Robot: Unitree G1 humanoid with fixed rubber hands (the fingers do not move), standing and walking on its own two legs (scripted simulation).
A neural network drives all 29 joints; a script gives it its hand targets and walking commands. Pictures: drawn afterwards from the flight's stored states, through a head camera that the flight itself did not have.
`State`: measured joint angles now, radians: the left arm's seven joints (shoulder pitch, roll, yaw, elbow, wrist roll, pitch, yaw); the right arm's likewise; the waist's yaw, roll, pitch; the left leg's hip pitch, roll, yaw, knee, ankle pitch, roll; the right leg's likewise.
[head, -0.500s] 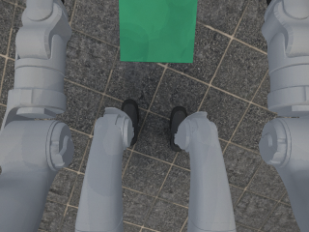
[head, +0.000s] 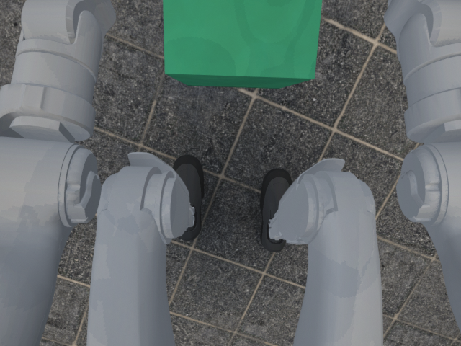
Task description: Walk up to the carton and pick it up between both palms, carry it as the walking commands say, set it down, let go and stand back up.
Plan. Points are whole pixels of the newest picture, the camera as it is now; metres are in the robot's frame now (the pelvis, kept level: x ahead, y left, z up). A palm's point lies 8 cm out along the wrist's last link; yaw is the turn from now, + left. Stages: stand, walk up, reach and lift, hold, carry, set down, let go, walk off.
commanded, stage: reach and lift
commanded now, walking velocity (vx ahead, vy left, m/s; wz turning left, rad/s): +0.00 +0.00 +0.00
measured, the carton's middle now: (238, 17) +0.55 +0.01 -0.30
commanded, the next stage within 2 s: none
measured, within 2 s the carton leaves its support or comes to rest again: leaves its support in 1.94 s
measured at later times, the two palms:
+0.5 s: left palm out of the picture +0.57 +0.20 -0.24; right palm out of the picture +0.58 -0.18 -0.24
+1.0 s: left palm out of the picture +0.57 +0.19 -0.24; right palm out of the picture +0.57 -0.16 -0.24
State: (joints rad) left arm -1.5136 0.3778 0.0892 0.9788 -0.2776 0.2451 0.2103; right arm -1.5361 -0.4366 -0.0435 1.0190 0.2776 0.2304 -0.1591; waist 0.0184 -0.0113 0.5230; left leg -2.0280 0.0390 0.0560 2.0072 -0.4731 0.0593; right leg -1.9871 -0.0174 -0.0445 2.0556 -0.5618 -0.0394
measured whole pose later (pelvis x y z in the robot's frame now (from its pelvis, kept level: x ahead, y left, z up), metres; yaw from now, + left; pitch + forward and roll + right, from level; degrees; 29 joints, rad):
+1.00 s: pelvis +0.02 +0.00 -0.07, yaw +0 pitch +31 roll +0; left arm -1.54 0.41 -0.02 1.16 -0.38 0.08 0.15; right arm -1.52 -0.40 0.05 1.11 0.32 0.08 -0.13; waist 0.02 -0.01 0.52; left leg -2.24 0.02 0.04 2.22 -0.51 0.04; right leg -2.20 -0.02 -0.05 2.27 -0.61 -0.05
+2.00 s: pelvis +0.02 +0.00 -0.07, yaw -3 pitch +28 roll +1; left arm -1.50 0.32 0.09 1.04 -0.24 0.21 0.16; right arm -1.52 -0.32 0.00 1.01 0.19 0.23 -0.15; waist 0.04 -0.01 0.52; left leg -2.19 -0.04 0.01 2.27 -0.57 -0.02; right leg -2.18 0.07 -0.01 2.31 -0.61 -0.01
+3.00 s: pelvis +0.00 +0.01 +0.01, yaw -4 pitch +25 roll +1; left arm -1.35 0.15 0.36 0.58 0.01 0.44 0.16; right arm -1.42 -0.20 -0.25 0.67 -0.02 0.42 -0.13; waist 0.04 -0.04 0.52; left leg -1.95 -0.06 -0.01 2.01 -0.51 -0.03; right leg -1.94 0.09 0.02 2.04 -0.54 0.01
